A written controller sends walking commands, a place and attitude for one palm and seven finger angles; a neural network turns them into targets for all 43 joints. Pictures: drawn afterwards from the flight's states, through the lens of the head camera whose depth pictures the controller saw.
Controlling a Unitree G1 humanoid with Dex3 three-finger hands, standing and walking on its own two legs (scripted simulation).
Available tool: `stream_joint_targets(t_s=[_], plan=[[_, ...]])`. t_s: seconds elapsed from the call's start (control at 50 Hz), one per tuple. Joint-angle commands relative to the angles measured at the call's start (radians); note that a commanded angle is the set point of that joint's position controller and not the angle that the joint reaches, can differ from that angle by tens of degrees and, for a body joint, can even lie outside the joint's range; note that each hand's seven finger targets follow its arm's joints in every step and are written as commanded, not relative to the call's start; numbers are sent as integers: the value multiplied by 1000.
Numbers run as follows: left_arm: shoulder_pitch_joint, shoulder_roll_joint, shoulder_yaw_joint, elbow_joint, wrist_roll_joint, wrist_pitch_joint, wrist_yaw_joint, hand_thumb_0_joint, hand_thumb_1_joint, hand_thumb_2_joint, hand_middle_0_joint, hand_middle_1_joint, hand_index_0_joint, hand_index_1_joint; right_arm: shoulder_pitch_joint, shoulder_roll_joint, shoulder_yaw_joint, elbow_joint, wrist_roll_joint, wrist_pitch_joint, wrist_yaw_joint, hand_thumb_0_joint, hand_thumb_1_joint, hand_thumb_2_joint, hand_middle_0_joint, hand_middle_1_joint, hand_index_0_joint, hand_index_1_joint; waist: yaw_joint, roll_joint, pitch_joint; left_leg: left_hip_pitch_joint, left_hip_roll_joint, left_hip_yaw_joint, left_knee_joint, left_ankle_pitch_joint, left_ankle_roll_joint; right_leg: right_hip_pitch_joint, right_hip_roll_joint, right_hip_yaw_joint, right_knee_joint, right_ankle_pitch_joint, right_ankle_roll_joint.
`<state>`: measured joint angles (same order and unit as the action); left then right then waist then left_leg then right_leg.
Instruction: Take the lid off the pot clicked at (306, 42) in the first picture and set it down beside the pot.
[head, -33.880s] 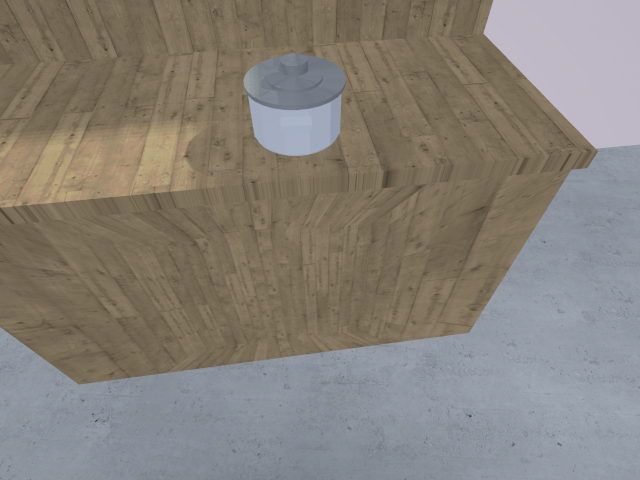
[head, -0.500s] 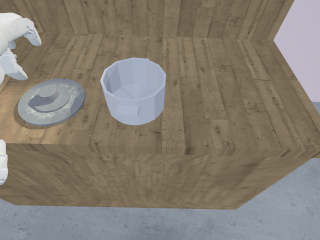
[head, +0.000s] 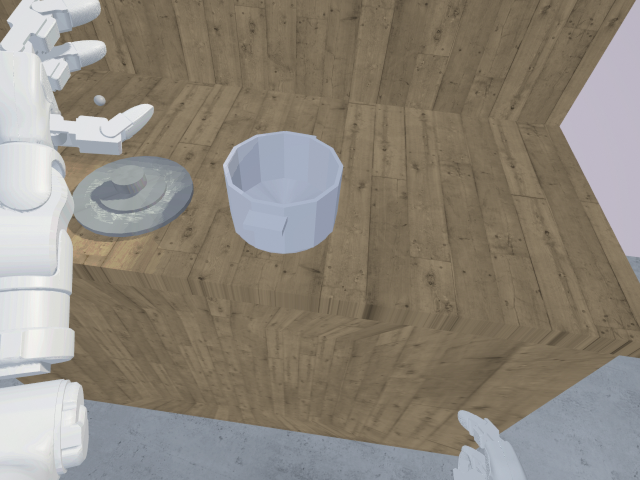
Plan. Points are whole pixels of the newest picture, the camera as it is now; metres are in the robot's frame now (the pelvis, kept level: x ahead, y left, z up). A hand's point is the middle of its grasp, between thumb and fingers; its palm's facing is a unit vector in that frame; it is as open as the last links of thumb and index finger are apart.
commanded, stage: draw the hand back to the body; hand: left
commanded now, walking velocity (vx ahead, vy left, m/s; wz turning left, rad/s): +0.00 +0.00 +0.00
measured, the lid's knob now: (129, 179) +0.51 +0.34 +0.06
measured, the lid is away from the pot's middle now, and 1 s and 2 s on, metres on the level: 0.24 0.24 0.24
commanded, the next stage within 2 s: step back with the hand held close in 1.48 s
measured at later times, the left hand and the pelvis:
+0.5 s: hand (121, 145) +0.34 +0.22 +0.26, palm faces +0.50 -0.83 -0.25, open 8.7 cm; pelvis +0.02 -0.07 +0.00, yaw -1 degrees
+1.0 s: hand (99, 221) +0.26 +0.21 +0.24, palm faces +0.49 -0.83 -0.26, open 7.5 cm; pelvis +0.02 -0.06 +0.00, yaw -1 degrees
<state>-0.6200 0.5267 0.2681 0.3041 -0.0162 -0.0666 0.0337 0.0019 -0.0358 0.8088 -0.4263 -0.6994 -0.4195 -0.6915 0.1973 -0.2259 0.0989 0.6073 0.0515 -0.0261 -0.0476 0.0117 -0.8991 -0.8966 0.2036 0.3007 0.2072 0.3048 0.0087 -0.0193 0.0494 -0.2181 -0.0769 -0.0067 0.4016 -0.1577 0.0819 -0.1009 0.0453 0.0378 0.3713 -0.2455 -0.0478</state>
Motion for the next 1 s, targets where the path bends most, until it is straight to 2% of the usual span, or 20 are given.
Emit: stream_joint_targets(t_s=[0.0,0.02,0.04,0.1,0.16,0.2,0.22,0.24,0.3,0.34,0.44,0.52,0.62,0.66,0.74,0.78,0.82,0.86,0.94,0.98], plan=[[-261,328,208,-219,-46,-65,49,0,157,832,-367,-614,-367,-614,-40,-187,-84,-77,-12,-52,-3,0,-900,-900,200,300,200,300,-7,179,-279,273,143,-120,-59,62,-71,-68,2,-34,-63,144,-27],[-191,317,217,-178,-54,-54,48,0,182,834,-362,-604,-362,-604,-42,-185,-85,-78,-12,-39,-3,0,-900,-900,200,300,200,300,-4,67,-277,227,129,-81,-46,102,-58,-33,2,-34,-64,186,-19],[-168,297,205,-202,-62,-50,43,0,207,836,-356,-593,-356,-593,-50,-183,-89,-83,-7,-32,-1,0,-900,-900,200,300,200,300,-5,22,-286,216,125,-55,-40,138,-52,-10,0,-36,-62,218,-13],[-187,216,129,-396,-79,-66,27,0,281,843,-339,-562,-339,-562,-99,-181,-99,-108,3,-44,5,0,-900,-900,200,300,200,300,-15,82,-333,301,126,-46,-27,230,-46,-25,-5,-35,-55,255,-3],[-124,281,207,-441,-83,-55,44,0,355,850,-323,-530,-323,-530,-111,-181,-102,-94,6,-50,6,0,-900,-900,200,300,200,300,4,118,-335,321,113,-25,-10,269,-38,-21,-6,-20,-65,293,2],[-51,365,302,-379,-85,-48,56,0,405,855,-312,-509,-312,-509,-109,-186,-102,-71,-1,-40,-2,0,-900,-900,200,300,200,300,14,71,-279,238,95,3,3,249,-28,31,-18,-13,-68,364,7],[-27,344,293,-334,-89,-39,53,0,430,857,-306,-499,-306,-499,-112,-182,-101,-64,-2,-33,-6,0,-900,-900,200,300,200,300,11,13,-236,200,86,12,4,231,-25,34,-22,-6,-76,398,14],[-13,326,281,-331,-93,-33,47,0,454,859,-300,-488,-300,-488,-119,-179,-102,-66,2,-30,-8,0,-900,-900,200,300,200,300,11,12,-228,194,82,24,7,216,-23,38,-30,-1,-79,418,22],[-34,249,213,-524,-100,-61,33,0,529,866,-284,-457,-284,-457,-162,-163,-103,-93,8,-49,-6,0,-900,-900,200,300,200,300,5,137,-290,258,72,31,20,233,-20,50,-44,8,-73,466,29],[69,256,249,-541,-109,-61,38,0,578,871,-272,-436,-272,-436,-168,-159,-102,-91,5,-54,-4,0,-900,-900,200,300,200,300,22,142,-298,263,70,27,24,254,-23,61,-49,13,-66,520,36],[168,307,333,-452,-120,-51,42,0,702,882,-245,-384,-245,-384,-167,-165,-112,-68,-1,-38,-13,0,-900,-900,200,300,200,300,23,-43,-224,179,63,38,32,168,-18,66,-69,30,-67,579,70],[211,232,287,-628,-125,-85,30,0,801,891,-222,-342,-222,-342,-209,-143,-110,-89,-1,-53,-10,0,-900,-900,200,300,200,300,27,124,-270,239,55,47,50,200,-21,68,-81,43,-63,637,73],[295,230,320,-548,-132,-68,38,0,900,900,-200,-300,-200,-300,-199,-145,-116,-67,-6,-40,-14,0,-900,-900,200,300,200,300,21,-30,-171,186,59,44,47,144,-19,23,-77,46,-81,599,91],[325,229,330,-574,-138,-66,35,0,900,900,-200,-300,-200,-300,-207,-139,-115,-77,-5,-39,-17,0,-900,-900,200,300,200,300,31,-34,-177,187,60,39,39,125,-17,33,-80,51,-87,562,94],[356,144,250,-792,-139,-104,29,0,900,900,-200,-300,-200,-300,-244,-119,-108,-105,-10,-58,-13,0,-900,-900,200,300,200,300,38,135,-245,268,59,38,40,189,-21,46,-80,43,-76,576,70],[387,149,264,-798,-138,-99,38,0,900,900,-200,-300,-200,-300,-235,-120,-108,-98,-15,-61,-15,0,-900,-900,200,300,200,300,40,106,-227,268,62,34,31,198,-23,37,-70,36,-86,541,61],[463,181,322,-684,-144,-91,49,0,900,900,-200,-300,-200,-300,-218,-127,-116,-77,-19,-55,-22,0,-900,-900,200,300,200,300,35,-17,-154,226,66,30,22,146,-18,-1,-58,25,-108,448,59],[500,188,343,-697,-151,-86,45,0,900,900,-200,-300,-200,-300,-224,-123,-116,-82,-18,-50,-26,0,-900,-900,200,300,200,300,44,-48,-136,210,67,28,15,119,-16,8,-62,35,-123,406,61],[532,76,213,-896,-148,-117,25,0,900,900,-200,-300,-200,-300,-253,-104,-108,-113,-19,-68,-18,0,-900,-900,200,300,200,300,44,145,-175,289,70,26,1,156,-20,-8,-54,15,-125,325,31],[597,88,231,-943,-145,-125,35,0,900,900,-200,-300,-200,-300,-247,-104,-108,-111,-26,-85,-17,0,-900,-900,200,300,200,300,52,146,-193,307,76,16,-1,192,-21,-3,-48,12,-121,336,24]])
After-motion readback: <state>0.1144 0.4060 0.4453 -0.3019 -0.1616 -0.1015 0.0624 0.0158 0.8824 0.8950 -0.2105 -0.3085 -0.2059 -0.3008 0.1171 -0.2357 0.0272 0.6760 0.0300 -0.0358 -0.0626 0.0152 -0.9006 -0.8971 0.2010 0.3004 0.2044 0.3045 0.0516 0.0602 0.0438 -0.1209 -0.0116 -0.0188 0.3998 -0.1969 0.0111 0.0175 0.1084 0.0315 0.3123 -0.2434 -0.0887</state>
